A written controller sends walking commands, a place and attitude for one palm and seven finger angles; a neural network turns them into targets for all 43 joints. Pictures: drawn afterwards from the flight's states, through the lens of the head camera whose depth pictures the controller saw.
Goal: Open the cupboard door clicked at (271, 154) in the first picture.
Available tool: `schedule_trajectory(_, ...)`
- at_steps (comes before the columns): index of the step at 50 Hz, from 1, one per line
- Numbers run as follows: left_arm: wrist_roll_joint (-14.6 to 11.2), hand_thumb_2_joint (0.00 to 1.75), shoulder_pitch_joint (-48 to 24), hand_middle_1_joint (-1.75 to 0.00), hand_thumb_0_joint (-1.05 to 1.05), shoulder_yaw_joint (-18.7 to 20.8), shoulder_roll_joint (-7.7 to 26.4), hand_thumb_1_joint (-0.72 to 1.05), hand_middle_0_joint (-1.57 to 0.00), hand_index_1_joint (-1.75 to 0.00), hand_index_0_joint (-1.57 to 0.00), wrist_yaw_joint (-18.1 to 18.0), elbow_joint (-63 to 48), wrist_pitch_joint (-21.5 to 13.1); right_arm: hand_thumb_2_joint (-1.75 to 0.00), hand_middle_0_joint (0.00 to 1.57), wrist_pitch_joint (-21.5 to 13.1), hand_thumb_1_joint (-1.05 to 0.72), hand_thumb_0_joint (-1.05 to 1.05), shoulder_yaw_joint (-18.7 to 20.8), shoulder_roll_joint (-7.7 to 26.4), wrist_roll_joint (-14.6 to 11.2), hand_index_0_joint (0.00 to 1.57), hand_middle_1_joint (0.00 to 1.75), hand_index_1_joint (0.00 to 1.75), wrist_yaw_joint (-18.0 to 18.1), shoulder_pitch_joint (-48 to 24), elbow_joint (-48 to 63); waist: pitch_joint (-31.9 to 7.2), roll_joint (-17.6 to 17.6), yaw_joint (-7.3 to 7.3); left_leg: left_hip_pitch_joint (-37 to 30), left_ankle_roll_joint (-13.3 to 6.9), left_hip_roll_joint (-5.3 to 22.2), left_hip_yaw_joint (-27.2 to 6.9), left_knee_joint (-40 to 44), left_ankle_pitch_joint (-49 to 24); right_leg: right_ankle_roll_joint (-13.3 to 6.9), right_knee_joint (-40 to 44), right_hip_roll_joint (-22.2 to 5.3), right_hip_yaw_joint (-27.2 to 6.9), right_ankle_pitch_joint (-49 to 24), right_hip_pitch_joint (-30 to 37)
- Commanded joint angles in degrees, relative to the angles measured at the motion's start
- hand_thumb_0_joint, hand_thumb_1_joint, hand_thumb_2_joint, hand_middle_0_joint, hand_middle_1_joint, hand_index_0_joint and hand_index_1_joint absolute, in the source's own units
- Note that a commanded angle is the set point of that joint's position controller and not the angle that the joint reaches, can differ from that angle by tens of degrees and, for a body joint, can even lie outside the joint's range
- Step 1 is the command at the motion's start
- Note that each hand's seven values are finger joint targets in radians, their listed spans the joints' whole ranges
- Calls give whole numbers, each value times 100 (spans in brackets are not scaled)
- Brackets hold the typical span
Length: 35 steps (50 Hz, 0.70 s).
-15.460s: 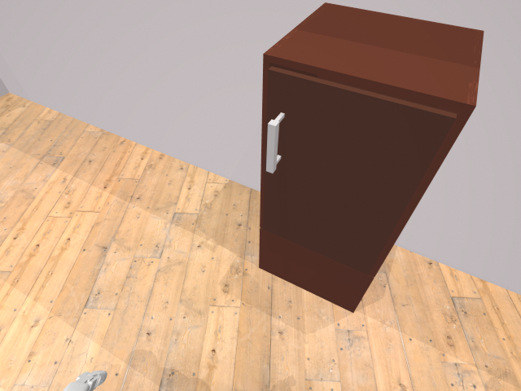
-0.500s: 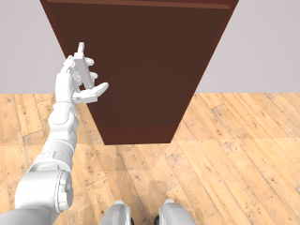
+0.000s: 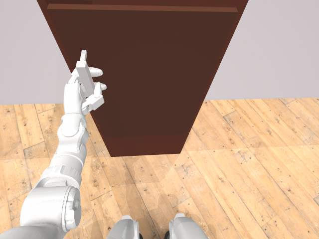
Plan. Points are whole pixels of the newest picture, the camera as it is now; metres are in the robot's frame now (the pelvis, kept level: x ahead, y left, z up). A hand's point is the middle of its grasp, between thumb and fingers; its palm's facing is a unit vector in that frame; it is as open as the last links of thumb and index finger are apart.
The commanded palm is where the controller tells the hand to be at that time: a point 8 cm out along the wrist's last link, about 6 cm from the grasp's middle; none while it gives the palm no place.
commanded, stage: pull the door open along its arc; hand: left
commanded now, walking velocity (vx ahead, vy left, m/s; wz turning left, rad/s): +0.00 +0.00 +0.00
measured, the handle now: (90, 79) +0.51 +0.16 +0.06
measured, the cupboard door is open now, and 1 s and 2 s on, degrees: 0 41 38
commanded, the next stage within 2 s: open thumb and fingers to let go in 1.00 s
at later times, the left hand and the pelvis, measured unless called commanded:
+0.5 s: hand (115, 138) +0.34 +0.09 +0.05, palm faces +0.35 -0.93 +0.07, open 6.0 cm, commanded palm +0.29 +0.14 +0.06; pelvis +0.01 -0.02 +0.01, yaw +2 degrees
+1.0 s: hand (150, 176) +0.25 +0.01 +0.06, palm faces +0.28 -0.96 -0.02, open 5.9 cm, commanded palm +0.19 +0.04 +0.06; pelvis +0.02 -0.06 +0.02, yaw +4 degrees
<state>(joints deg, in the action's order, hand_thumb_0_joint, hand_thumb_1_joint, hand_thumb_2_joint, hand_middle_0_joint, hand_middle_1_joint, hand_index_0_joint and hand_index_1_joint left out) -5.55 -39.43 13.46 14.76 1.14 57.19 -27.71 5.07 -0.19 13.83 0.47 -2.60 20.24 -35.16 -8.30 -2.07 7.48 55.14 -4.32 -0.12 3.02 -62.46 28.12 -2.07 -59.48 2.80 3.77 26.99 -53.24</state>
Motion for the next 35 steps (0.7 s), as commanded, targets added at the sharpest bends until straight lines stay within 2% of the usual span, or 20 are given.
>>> schedule_trajectory(1,-96,90,-1538,-135,0,-63,727,90,-40,-135,-40,123,-1836,-557,-90,20,-155,-90,0,343,939,-34,20,30,30,1,524,574,-2795,-186,-147,-2491,375,113,-681,750,-2756,18,642,54,-212,-2144,1088)
schedule_trajectory(4,-214,90,-745,-135,0,-145,574,90,-40,-135,-40,163,-2370,-524,-90,20,-167,-90,0,344,892,-84,20,30,30,-39,401,721,-2780,-321,-319,-2561,374,98,-592,831,-2978,7,701,58,-221,-2371,1337)
schedule_trajectory(5,-248,90,-382,-135,0,-166,522,90,-40,-135,-40,178,-2487,-482,-90,20,-171,-90,0,352,884,-104,20,30,30,-47,371,777,-2715,-113,-362,-2474,356,91,-557,868,-2911,13,741,62,-223,-2421,1488)
schedule_trajectory(6,-281,90,-65,-135,0,-242,441,90,-40,-135,-40,192,-2722,-456,-90,20,-183,-90,0,350,869,-127,20,30,30,-50,292,866,-2633,-124,-410,-2376,336,67,-494,912,-2790,16,790,57,-255,-2453,1613)
schedule_trajectory(7,-313,90,246,-135,0,-257,421,90,-40,-135,-40,182,-2882,-432,-90,20,-195,-90,0,359,865,-134,20,30,30,-47,278,910,-2590,57,-419,-2335,314,66,-499,943,-2854,11,794,58,-242,-2557,1753)
schedule_trajectory(10,-386,90,1156,-135,0,-444,251,90,-40,-135,-40,177,-3679,-366,-90,20,-233,-90,0,364,802,-175,20,30,30,-49,110,1076,-2448,143,-539,-2246,274,35,-390,1018,-2844,46,874,18,-309,-2830,2075)
schedule_trajectory(13,-399,90,2068,-135,0,-601,156,90,-40,-135,-40,139,-4247,-310,-90,20,-284,-90,0,340,757,-198,20,30,30,-28,-63,1211,-2080,174,-585,-2104,248,7,-341,1082,-2716,62,925,-17,-350,-2925,2208)
schedule_trajectory(14,-821,90,2096,-135,0,171,-117,90,-40,-135,-40,-710,-4430,-238,-90,20,-332,-90,0,319,586,-135,20,30,30,-2,-331,1228,-1915,259,-1026,-1848,324,-6,-267,1168,-2548,44,955,-20,-215,-2665,2224)
schedule_trajectory(15,-603,90,2246,-135,0,-386,-559,90,-40,-135,-40,-1122,-4507,-180,-90,20,-389,-90,0,275,551,-83,20,30,30,-34,-387,1238,-1797,115,-816,-1866,356,-19,-282,1136,-2379,60,927,-34,-212,-2486,2098)
schedule_trajectory(16,-518,90,2420,-135,0,-449,-684,90,-40,-135,-40,-1376,-4474,-129,-90,20,-426,-90,0,279,554,-77,20,30,30,-61,-396,1188,-1582,358,-743,-1825,374,9,-345,1108,-2244,68,939,-40,-172,-2328,1910)
schedule_trajectory(17,-396,90,2636,-135,0,-387,-613,90,-40,-135,-40,-1609,-4436,-117,-90,20,-445,-90,0,280,566,-30,20,30,30,-64,-420,1174,-1439,462,-782,-1704,371,1,-373,1092,-2147,62,913,-44,-171,-2227,1868)
schedule_trajectory(19,-60,90,2651,-135,0,-616,-786,90,-40,-135,-40,-2112,-4841,-152,-90,20,-447,-90,0,280,509,58,20,30,30,-105,-553,1206,-1700,288,-807,-1730,379,-20,-368,1006,-2214,49,770,-100,-221,-2304,1904)
schedule_trajectory(21,444,90,2629,-135,0,-1005,-1059,90,-40,-135,-40,-2606,-5058,-145,-90,20,-441,-90,0,270,424,143,20,30,30,-138,-649,1203,-1783,10,-784,-1796,395,-22,-389,905,-2245,30,652,-143,-238,-2253,1710)
schedule_trajectory(22,733,90,2653,-135,0,-1079,-1058,90,-40,-135,-40,-2868,-5095,-110,-90,20,-439,-90,0,275,410,199,20,30,30,-145,-626,1185,-1867,46,-798,-1798,389,-32,-416,860,-2302,15,606,-143,-225,-2257,1694)
schedule_trajectory(24,990,90,2837,-135,0,-1523,-1515,90,-40,-135,-40,-3166,-5060,79,-90,20,-428,-90,0,258,364,221,20,30,30,-175,-735,1218,-1898,159,-717,-1844,399,-29,-440,839,-2213,6,630,-145,-182,-2165,1627)
schedule_trajectory(25,1014,90,2877,-135,0,-1628,-1678,90,-40,-135,-40,-3255,-5128,167,-90,20,-432,-90,0,263,342,230,20,30,30,-155,-799,1248,-1990,193,-731,-1870,389,-41,-417,832,-2151,6,676,-146,-190,-2150,1705)
schedule_trajectory(27,970,90,3143,-135,0,-1845,-1958,90,-40,-135,-40,-3332,-5109,350,-90,20,-457,-90,0,257,308,240,20,30,30,-84,-859,1282,-2000,574,-688,-1839,359,-63,-416,860,-1994,24,846,-136,-235,-2196,1939)
schedule_trajectory(31,965,90,3395,-135,0,-2316,-2212,90,-40,-135,-40,-3278,-5519,543,-90,20,-506,-90,0,219,254,203,20,30,30,32,-994,1343,-1851,723,-633,-1854,339,-91,-389,948,-1743,77,1089,-231,-372,-2294,2230)
schedule_trajectory(32,1002,90,3654,-135,0,-2421,-2257,90,-40,-135,-40,-3248,-5616,566,-90,20,-525,-90,0,203,235,210,20,30,30,49,-1005,1380,-1818,635,-658,-1880,341,-85,-394,969,-1788,61,1100,-236,-377,-2381,2265)
schedule_trajectory(35,1037,90,4226,-135,0,-2736,-2452,90,-40,-135,-40,-3159,-5911,610,-90,20,-609,-90,0,146,157,199,20,30,30,77,-1112,1436,-1593,754,-606,-1832,348,-88,-398,983,-1680,127,1198,-327,-433,-2625,2365)
